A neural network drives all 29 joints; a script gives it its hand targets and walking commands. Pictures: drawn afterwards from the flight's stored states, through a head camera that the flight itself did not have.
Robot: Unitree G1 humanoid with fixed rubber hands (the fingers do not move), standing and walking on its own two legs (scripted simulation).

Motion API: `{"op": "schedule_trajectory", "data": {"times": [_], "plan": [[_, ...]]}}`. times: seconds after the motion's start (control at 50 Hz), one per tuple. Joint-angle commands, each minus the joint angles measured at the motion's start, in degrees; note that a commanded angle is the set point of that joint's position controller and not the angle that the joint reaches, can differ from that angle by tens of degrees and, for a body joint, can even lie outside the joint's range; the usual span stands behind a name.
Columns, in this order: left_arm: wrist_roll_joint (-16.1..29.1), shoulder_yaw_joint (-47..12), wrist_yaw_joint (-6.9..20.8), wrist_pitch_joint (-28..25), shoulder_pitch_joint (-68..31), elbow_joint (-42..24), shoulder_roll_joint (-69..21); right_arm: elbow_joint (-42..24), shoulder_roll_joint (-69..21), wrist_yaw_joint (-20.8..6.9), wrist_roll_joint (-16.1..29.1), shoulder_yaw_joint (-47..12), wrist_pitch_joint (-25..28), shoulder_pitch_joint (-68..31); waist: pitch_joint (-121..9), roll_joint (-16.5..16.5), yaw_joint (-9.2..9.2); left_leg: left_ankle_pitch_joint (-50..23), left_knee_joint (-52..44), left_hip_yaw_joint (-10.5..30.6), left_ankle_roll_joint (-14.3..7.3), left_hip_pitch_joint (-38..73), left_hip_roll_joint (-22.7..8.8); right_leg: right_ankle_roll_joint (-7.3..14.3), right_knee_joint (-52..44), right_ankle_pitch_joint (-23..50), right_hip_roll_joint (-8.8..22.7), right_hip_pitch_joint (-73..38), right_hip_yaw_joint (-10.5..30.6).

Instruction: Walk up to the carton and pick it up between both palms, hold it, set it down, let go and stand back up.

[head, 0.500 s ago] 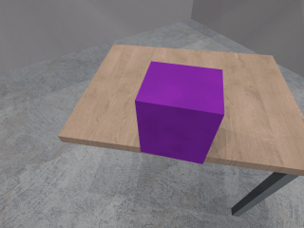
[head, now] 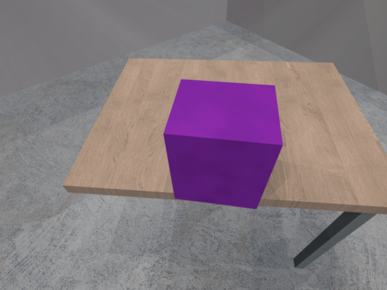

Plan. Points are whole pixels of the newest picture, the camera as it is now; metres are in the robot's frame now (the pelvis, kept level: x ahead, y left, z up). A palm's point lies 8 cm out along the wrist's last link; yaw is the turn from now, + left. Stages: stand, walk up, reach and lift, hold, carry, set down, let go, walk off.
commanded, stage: walk up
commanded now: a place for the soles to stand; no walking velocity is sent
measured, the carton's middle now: (220, 146) +0.41 -0.03 +0.06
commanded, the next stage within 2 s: none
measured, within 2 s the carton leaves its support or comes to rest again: neither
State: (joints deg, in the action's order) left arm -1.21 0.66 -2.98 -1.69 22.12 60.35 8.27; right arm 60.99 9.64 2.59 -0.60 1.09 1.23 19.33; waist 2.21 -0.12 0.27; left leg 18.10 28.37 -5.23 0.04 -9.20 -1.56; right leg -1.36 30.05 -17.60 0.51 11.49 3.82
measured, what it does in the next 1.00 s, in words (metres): steps on the spot: left foot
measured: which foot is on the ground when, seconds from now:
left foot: down 0.00-0.52, up 0.54-0.72, down 0.74-1.00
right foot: down 0.00-0.78, up 0.80-1.00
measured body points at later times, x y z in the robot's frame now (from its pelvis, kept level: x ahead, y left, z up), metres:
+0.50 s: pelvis +0.01 +0.01 -0.02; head +0.03 -0.01 +0.43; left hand +0.09 +0.25 -0.15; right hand +0.00 -0.26 -0.16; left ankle -0.03 +0.12 -0.74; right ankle -0.02 -0.12 -0.74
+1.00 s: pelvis +0.00 +0.06 +0.00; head +0.02 +0.08 +0.44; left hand +0.13 +0.30 -0.15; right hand -0.01 -0.20 -0.12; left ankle +0.04 +0.17 -0.74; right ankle -0.03 -0.09 -0.73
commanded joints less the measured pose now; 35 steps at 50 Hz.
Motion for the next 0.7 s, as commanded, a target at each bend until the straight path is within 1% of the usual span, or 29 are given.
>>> {"op": "schedule_trajectory", "data": {"times": [0.0, 0.08, 0.14, 0.2, 0.24, 0.28, 0.3, 0.34, 0.36, 0.38, 0.4, 0.42, 0.44, 0.46, 0.48, 0.5, 0.52, 0.54, 0.56, 0.58, 0.6, 0.62, 0.64, 0.66, 0.68], "plan": [[-0.20, 0.46, -0.36, -0.57, 5.16, -3.71, 4.54, -2.93, 6.96, 0.20, 0.09, 1.07, -0.22, 4.32, 2.25, 0.75, -0.38, -11.65, -5.06, 4.76, -3.29, 1.70, -5.95, 1.88, -1.12, 14.63, 2.43, 5.05, 1.97], [-0.23, 0.76, -0.43, -0.48, 5.24, -5.74, 6.25, -4.81, 8.06, -0.02, -0.11, 0.98, -0.81, 3.64, 2.16, -0.35, -0.63, -11.77, -2.47, 2.81, -3.18, 1.57, -5.53, 2.42, 0.23, 17.05, 2.51, 6.05, 3.74], [-0.30, 1.14, -0.44, -0.50, 4.85, -7.38, 7.71, -6.40, 8.77, -0.23, -0.33, 0.93, -1.07, 3.00, 1.91, -1.25, -0.80, -11.37, -0.20, 1.50, -2.86, 1.37, -5.06, 3.20, 0.88, 18.56, 2.84, 6.85, 5.96], [-0.31, 1.42, -0.42, -0.48, 4.25, -8.85, 9.02, -7.82, 9.20, -0.46, -0.46, 0.76, -1.22, 2.80, 1.28, -2.16, -0.97, -11.16, 1.40, 0.96, -2.59, 1.51, -4.83, 3.98, 1.06, 18.91, 3.23, 7.62, 8.31], [-0.36, 1.56, -0.38, -0.43, 3.47, -9.94, 9.65, -8.78, 9.81, -0.60, -0.55, 0.82, -1.25, 2.80, 0.95, -2.22, -1.22, -11.38, 1.95, 0.97, -2.74, 2.22, -4.97, 4.22, 1.90, 18.82, 3.04, 8.80, 9.11], [-0.34, 1.49, -0.33, -0.35, 2.35, -11.12, 9.61, -9.44, 10.75, -0.69, -0.45, 0.97, -1.25, 3.25, 0.49, -1.21, -1.68, -12.26, 1.21, 1.55, -3.51, 3.38, -5.98, 3.72, 4.26, 18.59, 1.95, 10.21, 8.00], [-0.31, 1.36, -0.30, -0.29, 1.79, -11.74, 9.25, -9.64, 11.50, -0.70, -0.35, 1.13, -1.26, 3.56, 0.25, -0.14, -1.96, -12.66, 0.15, 2.22, -4.36, 3.95, -7.15, 3.10, 6.34, 18.06, 0.97, 10.94, 6.41], [-0.32, 1.14, -0.32, -0.06, 1.07, -13.06, 8.43, -10.28, 13.49, -0.63, -0.22, 1.56, -1.40, 3.17, 0.38, 2.27, -2.09, -13.11, -2.57, 4.11, -7.27, 3.10, -10.88, 1.73, 11.08, 14.85, -0.71, 11.26, 2.32], [-0.40, 1.19, -0.35, 0.04, 0.97, -13.73, 8.41, -10.90, 14.21, -0.64, -0.24, 1.66, -1.52, 2.21, 1.01, 2.74, -1.88, -13.45, -2.97, 4.39, -8.44, 1.65, -12.19, 1.52, 11.94, 13.01, -0.79, 10.95, 1.37], [-0.33, 1.17, -0.25, 0.01, 0.70, -13.55, 7.59, -10.59, 13.13, -0.54, -0.69, 1.34, -1.56, 1.73, 3.01, 3.49, -1.14, -14.30, -3.88, 5.47, -9.78, 1.57, -14.15, 0.90, 12.37, 9.60, -0.90, 11.84, 0.43], [-0.75, 1.20, -0.17, -0.05, 0.38, -13.98, 7.77, -10.84, 13.45, -0.64, -0.66, 1.50, -1.69, 1.94, 3.32, 2.78, -1.37, -14.13, -3.66, 5.08, -10.01, -0.26, -14.91, 1.59, 11.15, 8.05, -0.43, 10.83, 0.64], [-0.91, 1.21, 0.01, -0.04, 0.97, -14.24, 7.79, -10.80, 13.68, -0.80, -0.52, 1.28, -1.69, 1.68, 3.58, 3.12, -1.05, -15.27, -2.67, 3.38, -9.05, -1.89, -13.72, 1.74, 8.77, 7.97, 0.01, 8.22, 0.68], [-0.64, 1.57, 0.17, -0.22, 1.93, -14.47, 7.79, -11.32, 13.28, -1.14, -0.48, 1.10, -1.86, 0.81, 2.93, 1.76, -0.25, -13.12, -0.46, 0.67, -7.44, -5.33, -12.12, 3.17, 5.70, 12.42, 0.54, 3.98, 1.81], [-0.58, 1.97, 0.21, -0.54, 3.84, -13.67, 9.22, -11.98, 12.74, -1.44, -0.19, 0.64, -2.04, -0.72, 3.67, -1.22, 0.87, -10.90, 4.89, -2.22, -4.88, -6.95, -8.34, 5.07, 2.72, 19.35, 2.45, 2.00, 6.31], [-0.52, 2.66, 0.16, -0.83, 6.03, -13.25, 12.00, -12.72, 10.59, -1.65, -0.49, -0.23, -2.15, -0.48, 1.35, -6.38, 1.62, -6.33, 11.61, -2.57, -2.22, -9.07, -5.52, 8.28, -1.91, 22.48, 6.52, -1.41, 15.03], [-0.43, 3.55, -0.12, -0.87, 7.92, -13.24, 15.36, -13.69, 9.46, -1.75, -0.64, -0.60, -2.53, -0.36, 0.60, -9.87, 2.46, 8.71, 18.73, -1.76, -0.02, -14.11, -1.29, 12.80, -7.10, 22.77, 12.47, -4.04, 26.41], [-0.90, 4.06, -0.57, -0.68, 7.89, -12.96, 17.87, -14.20, 9.28, -1.40, -0.73, -0.46, -3.18, -0.98, 2.66, -10.73, 3.22, 19.26, 21.42, 0.79, 0.33, -18.20, -0.78, 17.00, -9.20, 22.03, 16.97, -4.03, 32.48], [-1.18, 4.16, -0.91, -0.53, 7.46, -13.02, 17.58, -14.86, 9.78, -1.25, -1.09, -0.24, -3.40, -1.71, 1.22, -11.25, 3.63, 21.17, 24.83, 3.10, 0.20, -18.80, -1.83, 18.67, -9.81, 19.69, 18.36, -3.40, 34.29], [-1.30, 3.70, -1.06, -0.38, 5.27, -13.65, 17.06, -15.21, 9.40, -1.25, -0.69, -0.43, -3.18, -1.91, 2.68, -8.96, 2.58, 20.29, 24.54, 4.71, -0.09, -19.85, -2.87, 18.40, -9.61, 21.18, 17.88, -3.38, 31.25], [-1.48, 3.52, -1.04, -0.12, 2.22, -14.95, 16.41, -15.05, 9.39, -1.41, -0.28, -0.45, -2.75, -0.83, 1.79, -8.06, 1.78, 18.58, 23.15, 5.23, -0.21, -18.12, -3.30, 16.87, -8.86, 24.05, 16.25, -2.85, 26.30], [-1.63, 3.06, -0.97, -0.01, 0.21, -15.88, 15.00, -14.80, 9.15, -1.50, -0.22, -0.43, -2.25, 0.01, 0.83, -8.29, 0.88, 15.87, 20.15, 6.08, -0.08, -17.40, -2.82, 14.89, -7.26, 28.13, 14.08, -4.86, 22.35], [-1.73, 2.83, -0.90, 0.07, -1.29, -16.44, 14.24, -15.00, 9.20, -1.56, 0.19, -0.21, -1.89, 1.58, -1.33, -8.15, -0.34, 13.13, 17.07, 5.86, 0.30, -15.69, -2.59, 13.92, -6.06, 30.24, 12.99, -5.52, 20.48], [-1.38, 2.85, -0.68, 0.34, -2.95, -16.46, 14.32, -14.98, 9.10, -1.58, 0.41, -0.29, -1.39, 2.09, -2.41, -8.35, -0.54, 9.96, 14.39, 5.40, 0.70, -12.30, -2.22, 12.40, -4.65, 31.78, 10.72, -4.71, 16.30], [-0.98, 2.74, -0.52, 0.53, -4.99, -16.65, 14.93, -15.14, 8.44, -1.61, 0.52, -0.02, -1.08, 2.43, -3.05, -6.93, -1.05, 4.98, 9.02, 4.16, 1.05, -7.00, -1.20, 11.14, -2.58, 33.12, 8.91, -1.05, 12.94], [-0.60, 2.47, -0.25, 0.99, -6.56, -16.53, 15.11, -14.94, 8.67, -1.67, 0.36, 0.36, -0.60, 4.03, -3.75, -6.70, -2.40, -2.20, 1.90, 3.12, 1.08, -2.10, -0.34, 8.93, 0.05, 29.65, 6.32, 1.28, 9.38]]}}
